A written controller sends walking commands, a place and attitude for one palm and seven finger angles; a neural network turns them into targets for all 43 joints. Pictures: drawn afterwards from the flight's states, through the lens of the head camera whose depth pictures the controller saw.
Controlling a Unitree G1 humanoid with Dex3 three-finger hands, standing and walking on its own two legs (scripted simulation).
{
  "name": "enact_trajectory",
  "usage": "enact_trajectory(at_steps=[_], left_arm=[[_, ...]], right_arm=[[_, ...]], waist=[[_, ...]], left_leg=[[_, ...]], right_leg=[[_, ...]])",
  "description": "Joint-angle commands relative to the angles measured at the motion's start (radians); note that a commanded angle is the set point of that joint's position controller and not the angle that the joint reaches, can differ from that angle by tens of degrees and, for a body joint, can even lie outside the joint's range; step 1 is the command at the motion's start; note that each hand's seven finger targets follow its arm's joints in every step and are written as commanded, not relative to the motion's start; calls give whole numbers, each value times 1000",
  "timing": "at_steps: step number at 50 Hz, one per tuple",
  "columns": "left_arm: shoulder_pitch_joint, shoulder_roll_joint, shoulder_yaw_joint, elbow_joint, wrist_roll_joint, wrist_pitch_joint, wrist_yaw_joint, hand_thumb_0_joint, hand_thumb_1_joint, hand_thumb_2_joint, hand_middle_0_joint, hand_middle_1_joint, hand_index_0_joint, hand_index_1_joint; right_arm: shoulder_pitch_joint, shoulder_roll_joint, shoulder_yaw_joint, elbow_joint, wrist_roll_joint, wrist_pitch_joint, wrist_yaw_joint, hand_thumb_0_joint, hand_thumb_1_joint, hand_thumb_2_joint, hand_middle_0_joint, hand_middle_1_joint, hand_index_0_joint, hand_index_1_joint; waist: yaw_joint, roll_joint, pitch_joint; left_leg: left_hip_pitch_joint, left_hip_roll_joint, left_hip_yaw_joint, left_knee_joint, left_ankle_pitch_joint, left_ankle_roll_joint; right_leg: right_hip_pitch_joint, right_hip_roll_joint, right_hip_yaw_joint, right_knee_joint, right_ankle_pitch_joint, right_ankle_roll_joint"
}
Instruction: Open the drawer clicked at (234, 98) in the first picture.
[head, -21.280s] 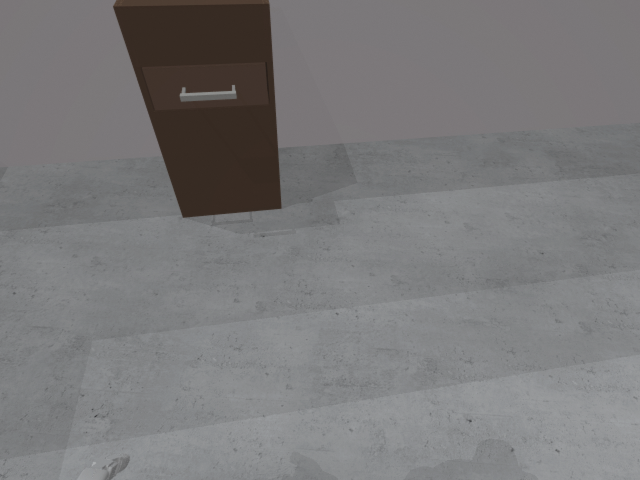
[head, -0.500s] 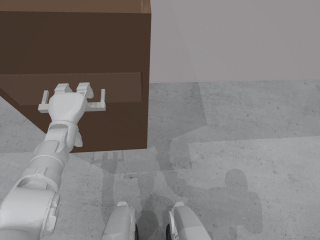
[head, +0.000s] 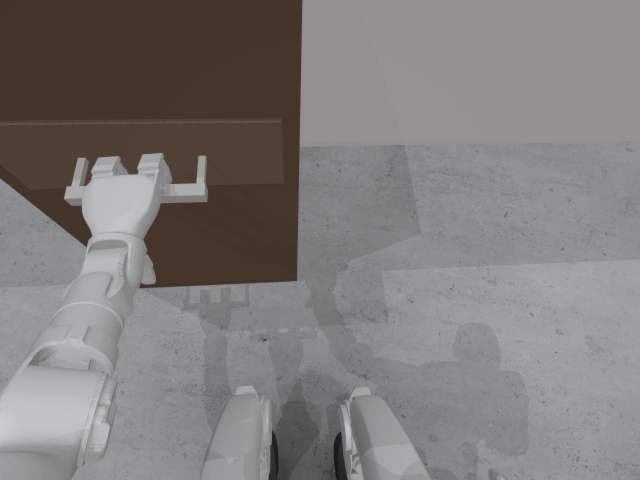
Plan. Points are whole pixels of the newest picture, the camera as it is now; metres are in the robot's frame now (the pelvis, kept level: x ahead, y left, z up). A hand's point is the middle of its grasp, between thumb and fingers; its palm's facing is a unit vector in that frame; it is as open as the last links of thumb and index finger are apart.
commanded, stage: lower the fingers behind the handle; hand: left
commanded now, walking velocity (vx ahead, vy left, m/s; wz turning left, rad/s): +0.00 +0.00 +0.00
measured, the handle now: (140, 180) +0.51 +0.24 -0.03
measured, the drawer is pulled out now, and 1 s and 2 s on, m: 0.00 0.00 0.08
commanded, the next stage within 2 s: close the thumb around the handle in 0.28 s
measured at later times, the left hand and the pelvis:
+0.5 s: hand (136, 222) +0.45 +0.24 -0.06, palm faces -0.05 -0.03 -1.00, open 13.5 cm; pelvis +0.00 +0.00 +0.00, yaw +0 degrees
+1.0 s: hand (136, 222) +0.45 +0.24 -0.06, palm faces -0.03 -0.02 -1.00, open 5.7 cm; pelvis +0.00 +0.01 +0.00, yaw +0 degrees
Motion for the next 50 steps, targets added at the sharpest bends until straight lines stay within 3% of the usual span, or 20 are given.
enact_trajectory(at_steps=[1, 7, 9, 10, 14, 16, 19, 22, 23, 26, 29, 31, 33, 36, 38, 42, 44, 45, 48, 50], left_arm=[[-239, 224, 65, -185, 0, -33, 40, 0, -500, 300, -300, -1200, -300, -1200], [-275, 195, 47, -198, -4, -34, 79, 0, -500, 300, -300, -1200, -300, -1200], [-289, 203, 50, -178, -6, -21, 87, 0, -500, 300, -300, -1200, -300, -1200], [-300, 213, 53, -180, -3, -15, 89, 0, -500, 300, -300, -1200, -300, -1200], [-345, 204, 35, -164, 1, 14, 89, 0, -500, 300, -300, -1200, -300, -1200], [-362, 203, 33, -170, 2, 21, 81, 0, -500, 300, -300, -1200, -300, -1200], [-357, 202, 25, -158, -6, 31, 64, 0, -500, 300, -300, -1200, -300, -1200], [-337, 222, 40, -160, -13, 24, 44, 0, -332, 372, -312, -1218, -312, -1218], [-318, 220, 40, -150, -11, 21, 39, 0, -276, 396, -316, -1224, -316, -1224], [-308, 215, 40, -170, -9, -2, 33, 0, -108, 468, -328, -1242, -328, -1242], [-290, 203, 35, -168, -4, -18, 40, 0, 60, 540, -340, -1260, -340, -1260], [-290, 204, 46, -191, -4, -31, 48, 0, 172, 588, -348, -1272, -348, -1272], [-286, 162, 17, -176, -1, -27, 61, 0, 284, 636, -356, -1284, -356, -1284], [-308, 172, 28, -195, -1, -22, 75, 0, 452, 708, -368, -1302, -368, -1302], [-311, 167, 25, -186, -1, -11, 83, 0, 564, 756, -376, -1314, -376, -1314], [-313, 177, 30, -186, 2, 8, 84, 0, 788, 852, -392, -1338, -392, -1338], [-327, 156, 10, -172, 3, 20, 83, 0, 900, 900, -400, -1350, -400, -1350], [-333, 146, 0, -164, -2, 24, 80, 0, 900, 900, -400, -1350, -400, -1350], [-316, 188, 32, -161, -8, 25, 69, 0, 900, 900, -400, -1350, -400, -1350], [-307, 162, 12, -172, -7, 20, 61, 0, 900, 900, -400, -1350, -400, -1350]], right_arm=[[131, -163, -63, -57, 0, -3, -11, 0, -900, -900, 200, 300, 200, 300], [138, -170, -74, -49, 1, -8, -7, 0, -900, -900, 200, 300, 200, 300], [140, -175, -74, -43, 0, -10, -6, 0, -900, -900, 200, 300, 200, 300], [142, -175, -74, -43, 2, -10, -6, 0, -900, -900, 200, 300, 200, 300], [151, -179, -73, -34, 1, -9, -5, 0, -900, -900, 200, 300, 200, 300], [148, -180, -73, -36, 0, -8, -5, 0, -900, -900, 200, 300, 200, 300], [151, -179, -69, -37, 3, -7, -7, 0, -900, -900, 200, 300, 200, 300], [150, -178, -64, -42, 4, -4, -11, 0, -900, -900, 200, 300, 200, 300], [147, -176, -64, -45, 5, -2, -12, 0, -900, -900, 200, 300, 200, 300], [141, -172, -62, -49, 4, -3, -12, 0, -900, -900, 200, 300, 200, 300], [142, -172, -64, -47, 2, -3, -12, 0, -900, -900, 200, 300, 200, 300], [141, -171, -67, -49, 1, -3, -10, 0, -900, -900, 200, 300, 200, 300], [141, -171, -72, -48, 2, 0, -6, 0, -900, -900, 200, 300, 200, 300], [145, -174, -75, -45, -2, -1, -1, 0, -900, -900, 200, 300, 200, 300], [150, -176, -78, -39, -2, 2, 0, 0, -900, -900, 200, 300, 200, 300], [152, -177, -78, -39, -1, 5, 2, 0, -900, -900, 200, 300, 200, 300], [150, -177, -77, -37, 0, 6, 1, 0, -900, -900, 200, 300, 200, 300], [151, -175, -76, -34, 0, 3, 1, 0, -900, -900, 200, 300, 200, 300], [152, -178, -72, -37, 0, 4, -3, 0, -900, -900, 200, 300, 200, 300], [150, -172, -72, -41, 1, 3, -4, 0, -900, -900, 200, 300, 200, 300]], waist=[[15, 47, -495], [-3, 38, -483], [-8, 31, -468], [-10, 26, -493], [-19, 61, -496], [-17, 82, -532], [-17, 72, -502], [-10, 67, -524], [-10, 47, -502], [1, 70, -502], [-6, 57, -465], [2, 68, -481], [-10, 59, -466], [-3, 90, -487], [-10, 65, -501], [-2, 77, -535], [-16, 60, -500], [-21, 62, -486], [-4, 67, -503], [-7, 59, -513]], left_leg=[[431, -21, -17, -118, 355, 17], [426, -18, -27, -118, 314, 16], [420, -18, -29, -121, 297, 16], [421, -19, -26, -118, 301, 18], [466, -16, -41, -127, 313, 12], [494, -16, -45, -128, 333, 9], [491, -14, -45, -139, 315, 11], [484, -15, -36, -133, 334, 15], [469, -16, -34, -134, 322, 16], [465, -17, -32, -135, 323, 14], [453, -13, -36, -132, 327, 14], [473, -12, -44, -135, 340, 10], [481, -10, -47, -135, 331, 10], [506, -9, -56, -141, 345, 4], [510, -7, -56, -136, 349, 6], [532, -8, -56, -141, 368, 3], [526, -5, -61, -148, 344, 4], [514, -8, -53, -148, 329, 7], [515, -10, -51, -150, 344, 6], [510, -13, -43, -146, 354, 10]], right_leg=[[215, 3, 16, -166, 337, -21], [173, 3, 5, -166, 281, -18], [164, 3, 1, -170, 259, -17], [170, 2, 5, -170, 265, -15], [137, 3, -9, -168, 255, -18], [130, 2, -8, -162, 264, -19], [139, 3, -12, -175, 250, -20], [170, 3, -6, -172, 281, -20], [168, 4, -3, -178, 272, -19], [171, 3, 0, -173, 274, -23], [153, 4, -4, -170, 274, -23], [143, 4, -7, -161, 272, -25], [116, 5, -10, -167, 256, -24], [105, 4, -16, -158, 253, -27], [114, 5, -16, -161, 260, -24], [127, 3, -17, -159, 275, -22], [109, 3, -20, -170, 253, -21], [122, 4, -17, -178, 251, -21], [146, 4, -16, -173, 267, -24], [166, 3, -10, -178, 289, -22]])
